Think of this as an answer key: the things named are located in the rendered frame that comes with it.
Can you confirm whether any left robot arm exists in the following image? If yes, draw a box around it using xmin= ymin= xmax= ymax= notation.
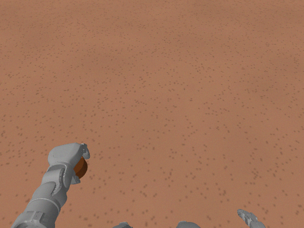
xmin=11 ymin=161 xmax=74 ymax=228

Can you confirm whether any tin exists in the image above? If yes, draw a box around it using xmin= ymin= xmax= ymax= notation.
xmin=74 ymin=156 xmax=87 ymax=179

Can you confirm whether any right robot hand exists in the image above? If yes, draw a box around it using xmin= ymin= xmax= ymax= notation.
xmin=237 ymin=209 xmax=266 ymax=228

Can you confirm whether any left robot hand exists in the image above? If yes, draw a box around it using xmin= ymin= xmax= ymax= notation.
xmin=47 ymin=142 xmax=90 ymax=184

